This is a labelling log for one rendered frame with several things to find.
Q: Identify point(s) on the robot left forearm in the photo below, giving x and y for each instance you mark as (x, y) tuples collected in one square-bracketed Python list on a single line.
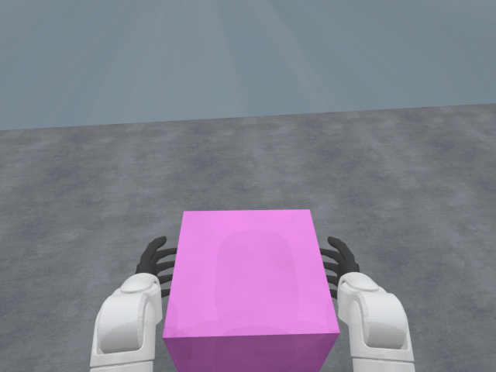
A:
[(125, 327)]

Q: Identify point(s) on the left robot hand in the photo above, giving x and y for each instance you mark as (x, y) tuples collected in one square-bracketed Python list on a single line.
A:
[(148, 262)]

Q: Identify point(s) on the carton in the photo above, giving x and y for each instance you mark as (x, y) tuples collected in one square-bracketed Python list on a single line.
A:
[(249, 293)]

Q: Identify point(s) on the robot right forearm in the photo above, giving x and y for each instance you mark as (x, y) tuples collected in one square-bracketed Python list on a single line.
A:
[(378, 326)]

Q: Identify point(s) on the right robot hand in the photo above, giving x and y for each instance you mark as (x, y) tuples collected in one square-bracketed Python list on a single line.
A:
[(345, 260)]

